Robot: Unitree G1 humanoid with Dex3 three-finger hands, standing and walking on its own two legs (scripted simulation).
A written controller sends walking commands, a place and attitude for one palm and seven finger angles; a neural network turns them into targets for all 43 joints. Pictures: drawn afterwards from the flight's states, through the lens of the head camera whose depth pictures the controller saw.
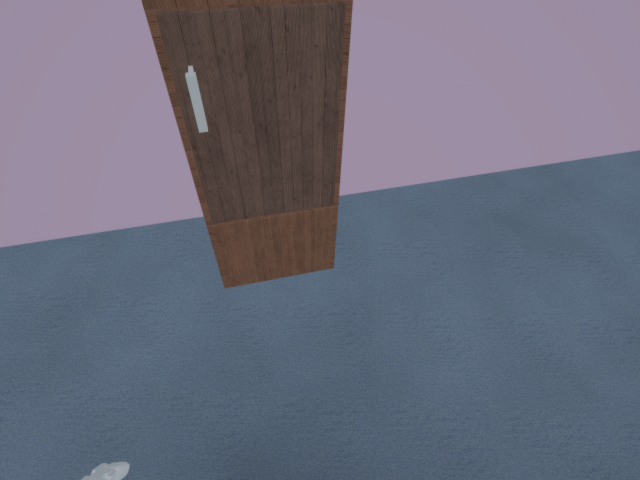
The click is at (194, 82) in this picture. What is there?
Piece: cupboard door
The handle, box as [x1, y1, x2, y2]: [185, 65, 207, 132]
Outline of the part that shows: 188,66 188,72 185,73 198,129 199,132 207,131 206,121 195,72 193,71 192,65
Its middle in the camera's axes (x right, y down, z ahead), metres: -0.29 -0.32 +0.88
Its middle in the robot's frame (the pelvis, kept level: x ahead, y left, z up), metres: +0.87 +0.33 +0.03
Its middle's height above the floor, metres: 0.80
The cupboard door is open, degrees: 0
